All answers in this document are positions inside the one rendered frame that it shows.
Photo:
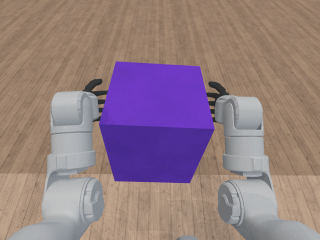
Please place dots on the left robot upper arm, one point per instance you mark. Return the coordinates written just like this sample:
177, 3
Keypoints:
70, 205

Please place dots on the robot left hand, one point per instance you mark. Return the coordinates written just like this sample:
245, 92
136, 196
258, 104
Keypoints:
90, 86

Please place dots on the robot left forearm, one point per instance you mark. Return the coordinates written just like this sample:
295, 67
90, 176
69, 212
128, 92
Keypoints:
71, 124

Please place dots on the robot right forearm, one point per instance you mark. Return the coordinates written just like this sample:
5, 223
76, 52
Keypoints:
243, 126

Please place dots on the robot right hand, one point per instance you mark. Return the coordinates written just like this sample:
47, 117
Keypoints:
222, 92

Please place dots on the right robot upper arm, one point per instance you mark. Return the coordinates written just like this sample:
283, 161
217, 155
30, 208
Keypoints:
249, 205

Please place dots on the carton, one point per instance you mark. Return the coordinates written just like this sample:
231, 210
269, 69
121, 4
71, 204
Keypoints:
156, 122

